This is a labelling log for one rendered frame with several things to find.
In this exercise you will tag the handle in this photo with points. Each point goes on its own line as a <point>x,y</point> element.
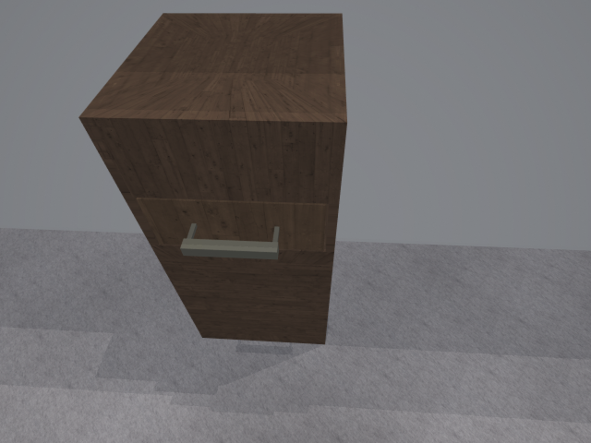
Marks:
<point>229,248</point>

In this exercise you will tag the drawer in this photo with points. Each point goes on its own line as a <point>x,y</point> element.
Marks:
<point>302,225</point>

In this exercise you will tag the cabinet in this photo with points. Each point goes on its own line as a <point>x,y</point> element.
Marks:
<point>234,106</point>

